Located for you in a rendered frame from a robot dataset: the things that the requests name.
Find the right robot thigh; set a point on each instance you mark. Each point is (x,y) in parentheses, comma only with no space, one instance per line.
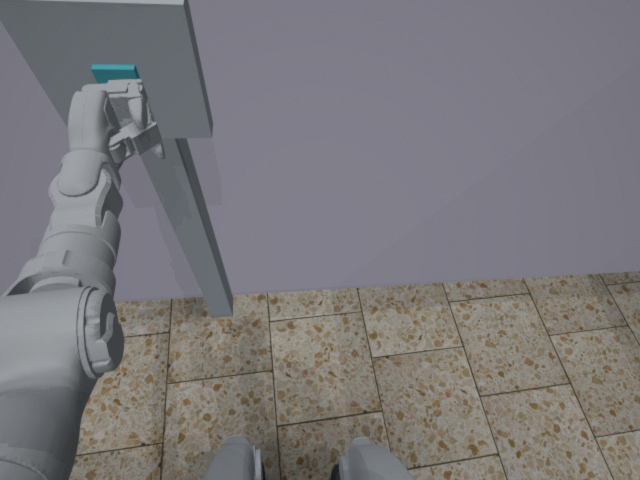
(371,462)

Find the button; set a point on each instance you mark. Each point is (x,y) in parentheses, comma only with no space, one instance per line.
(105,72)

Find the left robot upper arm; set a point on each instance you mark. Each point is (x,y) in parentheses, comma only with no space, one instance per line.
(54,345)

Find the left robot shin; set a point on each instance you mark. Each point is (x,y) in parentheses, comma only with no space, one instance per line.
(235,439)

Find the robot left forearm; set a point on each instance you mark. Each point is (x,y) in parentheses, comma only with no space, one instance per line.
(81,243)

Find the panel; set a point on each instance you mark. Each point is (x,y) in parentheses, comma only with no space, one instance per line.
(61,39)

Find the robot left hand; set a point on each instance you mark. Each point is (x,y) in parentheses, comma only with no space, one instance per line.
(93,125)

